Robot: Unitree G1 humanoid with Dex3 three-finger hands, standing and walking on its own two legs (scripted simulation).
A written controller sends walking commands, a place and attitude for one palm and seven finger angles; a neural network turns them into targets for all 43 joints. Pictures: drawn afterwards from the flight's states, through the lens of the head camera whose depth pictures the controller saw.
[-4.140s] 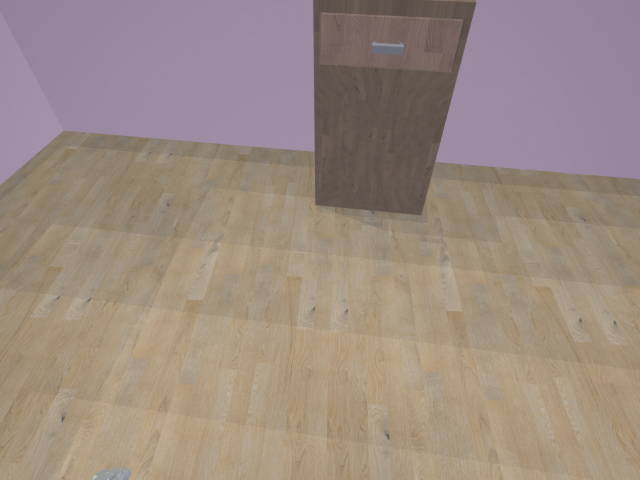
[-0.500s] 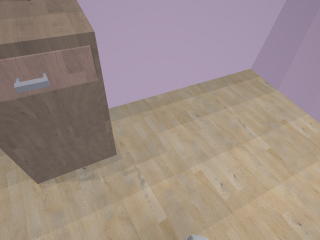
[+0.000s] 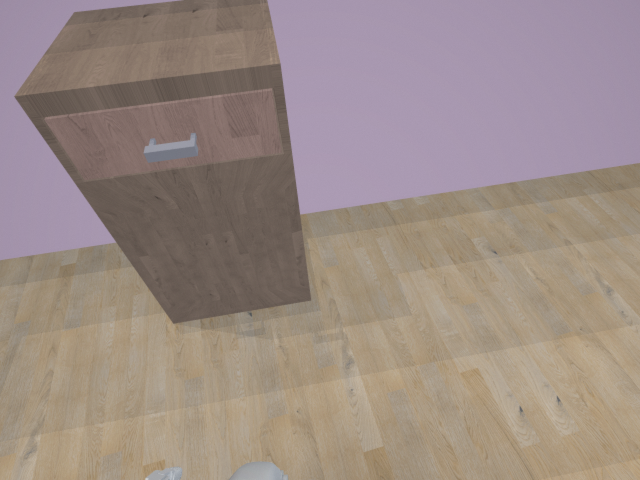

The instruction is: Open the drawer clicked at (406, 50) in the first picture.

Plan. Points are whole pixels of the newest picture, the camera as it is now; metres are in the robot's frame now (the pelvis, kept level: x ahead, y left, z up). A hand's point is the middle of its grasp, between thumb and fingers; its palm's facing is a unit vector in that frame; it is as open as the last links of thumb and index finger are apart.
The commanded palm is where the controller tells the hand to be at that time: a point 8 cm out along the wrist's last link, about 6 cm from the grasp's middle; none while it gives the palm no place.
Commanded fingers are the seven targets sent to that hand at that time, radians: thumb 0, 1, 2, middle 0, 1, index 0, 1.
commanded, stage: turn to face it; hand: left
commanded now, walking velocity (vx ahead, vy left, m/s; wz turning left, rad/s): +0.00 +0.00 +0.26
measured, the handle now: (172, 145) +0.75 +0.35 -0.01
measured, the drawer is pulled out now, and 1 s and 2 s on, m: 0.00 0.00 0.00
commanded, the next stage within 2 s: take the last steps up to it in 0.10 s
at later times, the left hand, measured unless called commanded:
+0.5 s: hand out of the picture -0.02 +0.24 -0.17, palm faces +0.16 -0.97 -0.20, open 7.4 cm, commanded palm none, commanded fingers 0.00 0.90 0.90 -0.20 -0.30 -0.20 -0.30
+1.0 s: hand out of the picture +0.03 +0.18 -0.18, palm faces +0.24 -0.96 -0.12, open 7.4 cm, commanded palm none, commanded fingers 0.00 0.90 0.90 -0.20 -0.30 -0.20 -0.30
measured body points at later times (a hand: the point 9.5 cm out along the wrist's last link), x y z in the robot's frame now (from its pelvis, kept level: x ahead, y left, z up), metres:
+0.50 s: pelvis +0.00 +0.04 +0.00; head +0.00 +0.06 +0.45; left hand -0.03 +0.29 -0.16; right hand +0.09 -0.18 -0.14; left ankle -0.05 +0.15 -0.74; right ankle +0.03 -0.09 -0.69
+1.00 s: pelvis +0.12 +0.05 +0.00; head +0.12 +0.06 +0.45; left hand +0.02 +0.24 -0.16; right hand +0.19 -0.18 -0.15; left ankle +0.19 +0.19 -0.71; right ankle +0.07 -0.07 -0.74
